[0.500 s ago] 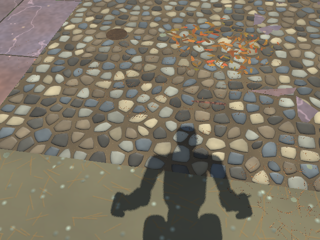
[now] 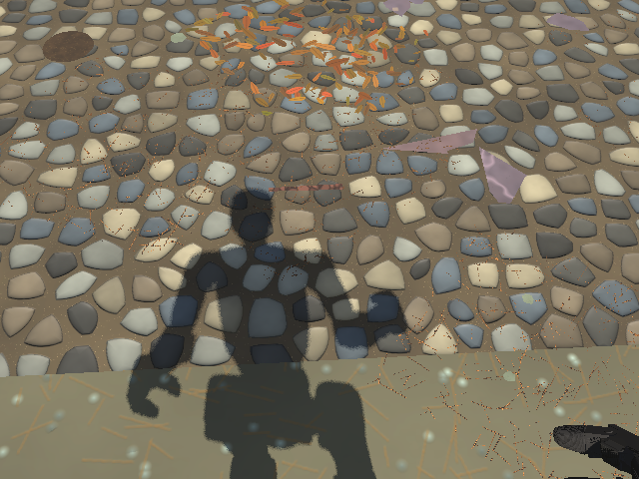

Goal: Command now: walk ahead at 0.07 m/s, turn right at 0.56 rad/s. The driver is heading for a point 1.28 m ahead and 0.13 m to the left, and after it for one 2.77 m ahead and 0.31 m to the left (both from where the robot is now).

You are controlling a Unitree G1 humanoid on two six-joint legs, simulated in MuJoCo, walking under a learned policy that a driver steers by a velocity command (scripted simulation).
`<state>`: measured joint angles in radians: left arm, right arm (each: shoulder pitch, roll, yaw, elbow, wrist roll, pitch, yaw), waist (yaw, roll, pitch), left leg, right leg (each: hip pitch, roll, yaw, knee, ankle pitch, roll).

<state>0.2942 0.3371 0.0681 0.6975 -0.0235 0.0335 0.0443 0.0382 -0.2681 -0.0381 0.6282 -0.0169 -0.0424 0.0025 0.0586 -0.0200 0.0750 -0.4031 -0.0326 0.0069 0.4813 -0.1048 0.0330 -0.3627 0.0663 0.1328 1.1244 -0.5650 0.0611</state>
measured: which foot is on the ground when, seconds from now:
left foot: down 0.00-0.32, up 0.34-0.70, down 0.72-1.00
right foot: up 0.00-0.30, down 0.32-0.72, up 0.74-1.00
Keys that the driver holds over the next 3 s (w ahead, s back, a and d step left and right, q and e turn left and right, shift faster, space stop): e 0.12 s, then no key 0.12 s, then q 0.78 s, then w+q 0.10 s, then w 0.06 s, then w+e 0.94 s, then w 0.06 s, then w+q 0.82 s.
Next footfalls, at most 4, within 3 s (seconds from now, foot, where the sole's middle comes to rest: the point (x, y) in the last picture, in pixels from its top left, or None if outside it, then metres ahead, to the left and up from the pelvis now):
0.32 right None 0.08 -0.15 -0.77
0.72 left None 0.10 0.08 -0.77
1.36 right None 0.21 -0.10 -0.77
1.78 left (249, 469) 0.44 0.19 -0.77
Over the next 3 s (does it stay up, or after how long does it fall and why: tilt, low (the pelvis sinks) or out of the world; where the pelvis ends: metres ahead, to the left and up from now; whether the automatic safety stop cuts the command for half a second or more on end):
stays up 0.99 0.04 0.01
